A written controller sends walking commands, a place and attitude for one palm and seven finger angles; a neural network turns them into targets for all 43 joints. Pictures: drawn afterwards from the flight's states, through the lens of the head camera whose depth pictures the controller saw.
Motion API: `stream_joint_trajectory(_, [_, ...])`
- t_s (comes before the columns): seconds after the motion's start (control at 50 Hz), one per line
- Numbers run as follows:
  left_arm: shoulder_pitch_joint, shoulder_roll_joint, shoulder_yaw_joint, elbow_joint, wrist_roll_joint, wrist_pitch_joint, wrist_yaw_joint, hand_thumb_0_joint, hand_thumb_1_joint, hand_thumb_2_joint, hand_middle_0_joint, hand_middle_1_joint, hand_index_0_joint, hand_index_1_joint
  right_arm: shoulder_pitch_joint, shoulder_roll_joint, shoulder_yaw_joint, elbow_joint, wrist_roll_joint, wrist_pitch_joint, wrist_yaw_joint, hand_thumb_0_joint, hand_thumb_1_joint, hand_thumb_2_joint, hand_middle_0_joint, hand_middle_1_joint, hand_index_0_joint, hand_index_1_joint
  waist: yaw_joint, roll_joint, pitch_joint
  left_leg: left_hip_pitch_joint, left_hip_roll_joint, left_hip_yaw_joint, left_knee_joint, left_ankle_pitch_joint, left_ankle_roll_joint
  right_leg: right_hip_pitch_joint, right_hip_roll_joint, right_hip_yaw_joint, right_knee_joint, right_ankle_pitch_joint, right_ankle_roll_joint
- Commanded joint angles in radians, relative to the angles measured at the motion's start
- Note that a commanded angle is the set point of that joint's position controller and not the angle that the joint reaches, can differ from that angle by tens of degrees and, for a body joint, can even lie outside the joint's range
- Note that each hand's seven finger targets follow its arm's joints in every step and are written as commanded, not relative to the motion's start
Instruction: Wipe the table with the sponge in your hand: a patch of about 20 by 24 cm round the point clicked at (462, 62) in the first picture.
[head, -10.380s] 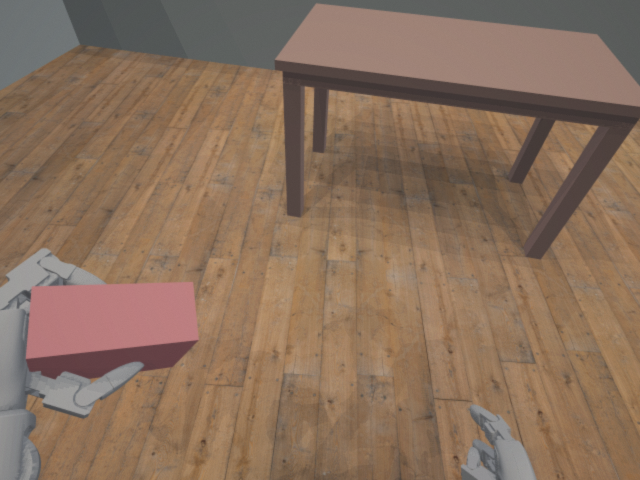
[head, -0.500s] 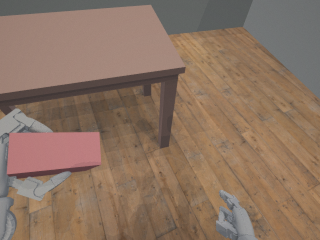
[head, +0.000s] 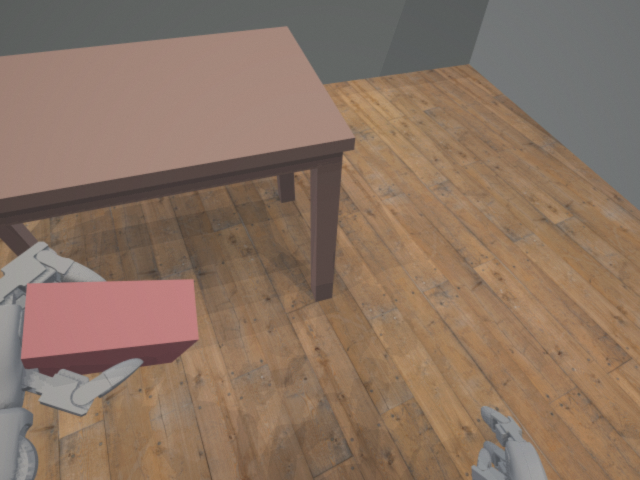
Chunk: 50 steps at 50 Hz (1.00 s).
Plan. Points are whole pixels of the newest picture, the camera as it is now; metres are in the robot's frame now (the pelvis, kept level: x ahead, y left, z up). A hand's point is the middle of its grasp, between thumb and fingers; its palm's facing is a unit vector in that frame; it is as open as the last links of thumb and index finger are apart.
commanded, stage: come to a stop and stand still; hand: left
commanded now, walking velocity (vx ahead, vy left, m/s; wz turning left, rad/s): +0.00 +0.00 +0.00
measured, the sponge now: (137, 328) +0.23 +0.20 +0.13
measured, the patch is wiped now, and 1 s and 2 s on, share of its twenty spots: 0.00 0.00 0.00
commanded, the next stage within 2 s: look again from close up in 0.08 s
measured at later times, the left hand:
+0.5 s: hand (47, 329) +0.23 +0.28 +0.13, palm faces +0.25 -0.88 -0.40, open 10.1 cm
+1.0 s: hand (63, 241) +0.32 +0.31 +0.15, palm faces +0.33 -0.86 -0.39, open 10.1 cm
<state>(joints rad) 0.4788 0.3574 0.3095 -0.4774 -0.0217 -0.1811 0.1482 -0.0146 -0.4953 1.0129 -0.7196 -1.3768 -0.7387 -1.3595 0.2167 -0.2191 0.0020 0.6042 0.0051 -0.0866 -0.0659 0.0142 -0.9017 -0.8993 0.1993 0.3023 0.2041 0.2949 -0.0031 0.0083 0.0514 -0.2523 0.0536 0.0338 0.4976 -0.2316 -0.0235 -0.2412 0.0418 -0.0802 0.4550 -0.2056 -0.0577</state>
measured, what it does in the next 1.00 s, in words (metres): shifts its weight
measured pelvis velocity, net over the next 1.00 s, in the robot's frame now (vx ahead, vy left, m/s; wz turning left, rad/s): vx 0.08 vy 0.07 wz -0.06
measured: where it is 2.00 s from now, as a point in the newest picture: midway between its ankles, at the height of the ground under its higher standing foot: (271, 477)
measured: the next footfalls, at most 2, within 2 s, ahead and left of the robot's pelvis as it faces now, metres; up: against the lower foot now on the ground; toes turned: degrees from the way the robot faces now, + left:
left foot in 1.18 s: +0.15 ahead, +0.19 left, +0.00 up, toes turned -4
right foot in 1.50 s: +0.26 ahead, +0.00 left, +0.00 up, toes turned -17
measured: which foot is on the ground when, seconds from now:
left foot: down 0.00-1.00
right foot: down 0.00-1.00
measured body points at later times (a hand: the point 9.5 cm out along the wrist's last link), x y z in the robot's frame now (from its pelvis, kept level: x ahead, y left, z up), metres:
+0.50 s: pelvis +0.00 +0.05 +0.00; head +0.03 +0.08 +0.45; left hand +0.21 +0.33 +0.15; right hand +0.16 -0.17 -0.07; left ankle +0.02 +0.13 -0.74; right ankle +0.03 -0.08 -0.74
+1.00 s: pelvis +0.08 +0.07 -0.02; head +0.11 +0.09 +0.43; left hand +0.30 +0.35 +0.17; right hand +0.25 -0.16 -0.08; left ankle +0.02 +0.13 -0.74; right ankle +0.03 -0.08 -0.74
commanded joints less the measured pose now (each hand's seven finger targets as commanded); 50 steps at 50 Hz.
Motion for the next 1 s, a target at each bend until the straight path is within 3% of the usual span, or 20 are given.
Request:
stream_joint_trajectory(0.0, [-0.020, 0.182, 0.152, -0.203, -0.020, -0.065, 0.027, 0.000, 0.100, 1.300, -1.200, -1.600, -1.200, -1.600, -0.077, -0.099, -0.034, -0.155, 0.001, -0.039, 0.001, 0.000, -0.900, -0.900, 0.200, 0.300, 0.200, 0.300, 0.001, 0.013, -0.143, -0.015, 0.024, -0.045, -0.053, 0.005, 0.022, 0.071, -0.161, 0.175, -0.135, -0.016, 0.026])
stream_joint_trajectory(0.14, [-0.045, 0.163, 0.130, -0.189, -0.022, -0.062, 0.020, 0.000, 0.100, 1.300, -1.200, -1.600, -1.200, -1.600, -0.087, -0.094, -0.022, -0.157, 0.000, -0.036, -0.003, 0.000, -0.900, -0.900, 0.200, 0.300, 0.200, 0.300, 0.005, 0.032, -0.126, -0.027, 0.054, -0.064, -0.110, 0.025, 0.034, 0.081, -0.115, 0.144, -0.103, 0.041, 0.049])
stream_joint_trajectory(0.16, [-1.071, 0.973, 0.721, -0.407, 0.113, -0.149, 0.003, 0.000, 0.100, 1.300, -1.200, -1.600, -1.200, -1.600, 0.058, -0.125, -0.069, -0.128, -0.041, -0.096, -0.005, 0.000, -0.900, -0.900, 0.200, 0.300, 0.200, 0.300, 0.049, -0.155, 0.037, -0.117, 0.019, 0.020, 0.059, 0.043, 0.041, -0.070, -0.131, 0.232, -0.233, 0.157, 0.139])
stream_joint_trajectory(0.18, [-0.535, 0.390, 0.326, 0.146, 0.027, -0.105, -0.043, 0.000, 0.100, 1.300, -1.200, -1.600, -1.200, -1.600, -0.020, -0.023, -0.030, -0.084, -0.017, -0.094, 0.002, 0.000, -0.900, -0.900, 0.200, 0.300, 0.200, 0.300, 0.029, -0.161, -0.178, -0.022, -0.082, 0.000, 0.061, 0.027, 0.047, 0.034, -0.207, 0.246, -0.156, 0.156, 0.025])
stream_joint_trajectory(0.2, [-0.413, 0.332, 0.300, 0.028, -0.008, -0.111, -0.028, 0.000, 0.100, 1.300, -1.200, -1.600, -1.200, -1.600, -0.075, -0.057, -0.033, -0.165, 0.011, -0.095, 0.020, 0.000, -0.900, -0.900, 0.200, 0.300, 0.200, 0.300, 0.062, -0.017, -0.146, 0.017, -0.056, -0.008, 0.033, 0.029, 0.035, 0.018, -0.211, 0.300, -0.145, 0.123, 0.000])
stream_joint_trajectory(0.22, [-0.337, 0.206, 0.180, 0.155, -0.009, -0.118, -0.039, 0.000, 0.100, 1.300, -1.200, -1.600, -1.200, -1.600, -0.038, -0.071, -0.032, -0.165, 0.010, -0.114, 0.022, 0.000, -0.900, -0.900, 0.200, 0.300, 0.200, 0.300, 0.051, 0.017, -0.155, 0.034, -0.050, 0.017, 0.012, 0.003, 0.022, 0.028, -0.214, 0.302, -0.164, 0.068, -0.001])
stream_joint_trajectory(0.24, [-0.293, 0.165, 0.117, 0.049, -0.026, -0.132, -0.051, 0.000, 0.100, 1.300, -1.200, -1.600, -1.200, -1.600, -0.046, -0.089, -0.036, -0.167, 0.008, -0.121, 0.031, 0.000, -0.900, -0.900, 0.200, 0.300, 0.200, 0.300, 0.059, 0.095, -0.153, 0.067, -0.053, -0.002, -0.039, -0.008, 0.033, 0.034, -0.193, 0.273, -0.162, 0.020, 0.012])
stream_joint_trajectory(0.26, [-0.236, 0.160, 0.107, -0.004, -0.032, -0.134, -0.050, 0.000, 0.100, 1.300, -1.200, -1.600, -1.200, -1.600, -0.047, -0.094, -0.034, -0.160, 0.007, -0.126, 0.043, 0.000, -0.900, -0.900, 0.200, 0.300, 0.200, 0.300, 0.059, 0.116, -0.157, 0.079, -0.043, -0.002, -0.065, -0.023, 0.037, 0.033, -0.171, 0.250, -0.167, -0.055, 0.034])
stream_joint_trajectory(0.3, [-0.160, 0.103, 0.040, -0.079, -0.033, -0.131, -0.058, 0.000, 0.100, 1.300, -1.200, -1.600, -1.200, -1.600, -0.077, -0.088, -0.033, -0.173, 0.010, -0.134, 0.059, 0.000, -0.900, -0.900, 0.200, 0.300, 0.200, 0.300, 0.060, 0.071, -0.146, 0.074, -0.019, -0.020, -0.117, -0.048, 0.047, 0.038, -0.128, 0.206, -0.153, -0.130, 0.045])
stream_joint_trajectory(0.38, [-0.151, 0.185, 0.126, -0.143, -0.011, -0.118, -0.042, 0.000, 0.100, 1.300, -1.200, -1.600, -1.200, -1.600, -0.081, -0.105, -0.026, -0.195, 0.007, -0.136, 0.056, 0.000, -0.900, -0.900, 0.200, 0.300, 0.200, 0.300, 0.056, -0.045, -0.113, -0.075, 0.024, -0.081, -0.233, -0.200, 0.055, 0.106, -0.063, 0.125, -0.090, -0.179, 0.055])
stream_joint_trajectory(0.4, [-0.182, 0.248, 0.188, -0.172, -0.007, -0.121, -0.033, 0.000, 0.100, 1.300, -1.200, -1.600, -1.200, -1.600, -0.092, -0.111, -0.027, -0.199, 0.005, -0.133, 0.051, 0.000, -0.900, -0.900, 0.200, 0.300, 0.200, 0.300, 0.054, 0.011, -0.099, -0.080, 0.032, -0.091, -0.267, -0.209, 0.052, 0.101, -0.045, 0.110, -0.062, -0.157, 0.056])
stream_joint_trajectory(0.44, [-0.197, 0.244, 0.220, -0.174, -0.006, -0.128, -0.027, 0.000, 0.100, 1.300, -1.200, -1.600, -1.200, -1.600, -0.096, -0.099, -0.021, -0.211, 0.000, -0.129, 0.041, 0.000, -0.900, -0.900, 0.200, 0.300, 0.200, 0.300, 0.052, 0.048, -0.108, -0.112, 0.065, -0.121, -0.290, -0.202, 0.067, 0.144, -0.041, 0.074, 0.012, -0.067, 0.055])
stream_joint_trajectory(0.5, [-0.267, 0.282, 0.257, -0.251, -0.012, -0.142, -0.024, 0.000, 0.100, 1.300, -1.200, -1.600, -1.200, -1.600, -0.102, -0.094, -0.017, -0.214, -0.013, -0.135, 0.037, 0.000, -0.900, -0.900, 0.200, 0.300, 0.200, 0.300, 0.046, 0.161, -0.141, -0.039, 0.059, -0.095, -0.251, -0.051, 0.056, 0.139, -0.044, 0.070, 0.028, 0.036, 0.048])
stream_joint_trajectory(0.58, [-0.243, 0.195, 0.169, -0.270, -0.014, -0.151, -0.032, 0.000, 0.100, 1.300, -1.200, -1.600, -1.200, -1.600, -0.085, -0.109, -0.027, -0.198, -0.021, -0.144, 0.047, 0.000, -0.900, -0.900, 0.200, 0.300, 0.200, 0.300, 0.031, 0.168, -0.197, 0.028, 0.039, -0.068, -0.145, -0.053, 0.066, 0.120, -0.049, 0.070, 0.035, 0.038, 0.020])
stream_joint_trajectory(0.68, [-0.185, 0.120, 0.099, -0.208, -0.006, -0.127, -0.032, 0.000, 0.100, 1.300, -1.200, -1.600, -1.200, -1.600, -0.066, -0.119, -0.032, -0.184, -0.018, -0.132, 0.059, 0.000, -0.900, -0.900, 0.200, 0.300, 0.200, 0.300, 0.017, 0.131, -0.167, 0.081, 0.060, -0.085, -0.089, 0.036, 0.070, 0.018, -0.036, 0.064, 0.089, 0.046, 0.006])
stream_joint_trajectory(0.76, [-0.194, 0.147, 0.132, -0.144, -0.008, -0.109, -0.025, 0.000, 0.100, 1.300, -1.200, -1.600, -1.200, -1.600, -0.060, -0.122, -0.033, -0.186, -0.012, -0.094, 0.056, 0.000, -0.900, -0.900, 0.200, 0.300, 0.200, 0.300, 0.011, 0.070, -0.143, 0.080, 0.064, -0.067, -0.034, 0.167, 0.049, -0.007, -0.041, 0.072, 0.137, 0.099, -0.005])
stream_joint_trajectory(0.82, [-0.211, 0.180, 0.168, -0.148, -0.016, -0.108, -0.023, 0.000, 0.100, 1.300, -1.200, -1.600, -1.200, -1.600, -0.075, -0.119, -0.033, -0.199, -0.008, -0.069, 0.049, 0.000, -0.900, -0.900, 0.200, 0.300, 0.200, 0.300, 0.009, 0.017, -0.150, 0.053, 0.039, -0.022, 0.034, 0.233, 0.030, 0.036, -0.073, 0.123, 0.148, 0.210, -0.029])
stream_joint_trajectory(0.9, [-0.232, 0.221, 0.199, -0.242, -0.029, -0.116, -0.022, 0.000, 0.100, 1.300, -1.200, -1.600, -1.200, -1.600, -0.094, -0.115, -0.030, -0.221, -0.002, -0.060, 0.052, 0.000, -0.900, -0.900, 0.200, 0.300, 0.200, 0.300, 0.008, 0.095, -0.171, 0.091, 0.031, 0.004, 0.085, 0.374, 0.030, 0.030, -0.077, 0.130, 0.216, 0.285, -0.030])
stream_joint_trajectory(0.94, [-0.197, 0.212, 0.194, -0.286, -0.035, -0.120, -0.022, 0.000, 0.100, 1.300, -1.200, -1.600, -1.200, -1.600, -0.088, -0.113, -0.036, -0.228, 0.003, -0.063, 0.060, 0.000, -0.900, -0.900, 0.200, 0.300, 0.200, 0.300, 0.011, 0.098, -0.210, 0.110, 0.033, 0.001, 0.130, 0.485, 0.037, 0.061, -0.073, 0.112, 0.238, 0.273, -0.026])
stream_joint_trajectory(0.98, [-0.162, 0.221, 0.207, -0.326, -0.038, -0.124, -0.020, 0.000, 0.100, 1.300, -1.200, -1.600, -1.200, -1.600, -0.096, -0.113, -0.044, -0.231, 0.008, -0.065, 0.067, 0.000, -0.900, -0.900, 0.200, 0.300, 0.200, 0.300, 0.023, 0.075, -0.246, 0.056, 0.013, 0.036, 0.246, 0.502, 0.034, 0.145, -0.098, 0.153, 0.206, 0.339, -0.048])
